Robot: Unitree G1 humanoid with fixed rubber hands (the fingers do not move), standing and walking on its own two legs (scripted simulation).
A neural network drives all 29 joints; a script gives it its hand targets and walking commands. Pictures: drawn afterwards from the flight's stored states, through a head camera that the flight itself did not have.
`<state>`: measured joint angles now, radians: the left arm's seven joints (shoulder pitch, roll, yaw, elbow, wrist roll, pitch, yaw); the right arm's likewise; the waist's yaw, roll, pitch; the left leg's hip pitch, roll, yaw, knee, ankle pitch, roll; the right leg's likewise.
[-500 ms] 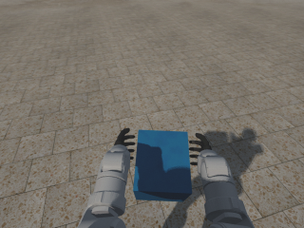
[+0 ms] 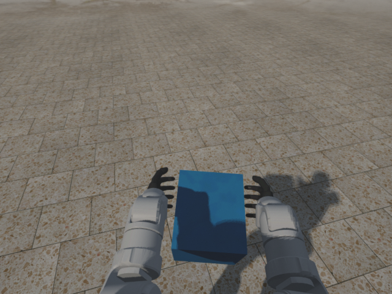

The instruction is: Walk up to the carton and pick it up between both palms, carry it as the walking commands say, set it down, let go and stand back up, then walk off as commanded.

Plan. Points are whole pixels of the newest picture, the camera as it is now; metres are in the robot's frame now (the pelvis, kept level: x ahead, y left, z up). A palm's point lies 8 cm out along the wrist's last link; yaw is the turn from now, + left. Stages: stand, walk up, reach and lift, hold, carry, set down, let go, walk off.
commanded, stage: hold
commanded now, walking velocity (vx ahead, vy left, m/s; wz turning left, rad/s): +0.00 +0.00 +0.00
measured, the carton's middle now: (207, 218) +0.33 +0.00 -0.03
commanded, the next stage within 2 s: carry in 0.42 s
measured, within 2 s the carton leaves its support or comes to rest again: neither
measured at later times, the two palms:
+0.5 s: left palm (154, 195) +0.31 +0.12 +0.06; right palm (262, 202) +0.31 -0.12 +0.05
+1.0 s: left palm (65, 223) +0.22 +0.28 +0.08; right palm (186, 199) +0.30 +0.05 +0.07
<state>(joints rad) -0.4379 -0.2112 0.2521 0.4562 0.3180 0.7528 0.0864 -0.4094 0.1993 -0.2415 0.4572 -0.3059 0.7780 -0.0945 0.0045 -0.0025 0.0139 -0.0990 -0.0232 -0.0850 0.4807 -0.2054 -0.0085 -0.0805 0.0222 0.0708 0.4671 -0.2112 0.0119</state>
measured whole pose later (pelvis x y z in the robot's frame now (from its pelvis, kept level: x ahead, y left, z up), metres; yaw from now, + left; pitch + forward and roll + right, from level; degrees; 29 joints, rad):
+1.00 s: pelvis -0.02 +0.06 -0.02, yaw +19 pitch +6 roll -1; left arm -0.30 -0.16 0.02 -0.27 0.03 1.14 0.28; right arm -0.29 0.16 -0.02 -0.29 -0.08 1.19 -0.30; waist 0.03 0.04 -0.04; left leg -0.53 -0.11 -0.04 0.62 -0.19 0.08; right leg -0.44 -0.03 -0.09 0.76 -0.44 0.04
